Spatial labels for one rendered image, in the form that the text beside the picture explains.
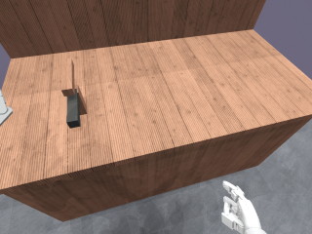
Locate right robot hand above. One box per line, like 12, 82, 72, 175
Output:
221, 180, 261, 234

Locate counter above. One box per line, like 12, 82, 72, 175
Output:
0, 0, 312, 222

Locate tap lever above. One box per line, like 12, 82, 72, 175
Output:
66, 89, 81, 129

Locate left robot hand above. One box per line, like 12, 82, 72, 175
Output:
0, 90, 13, 126

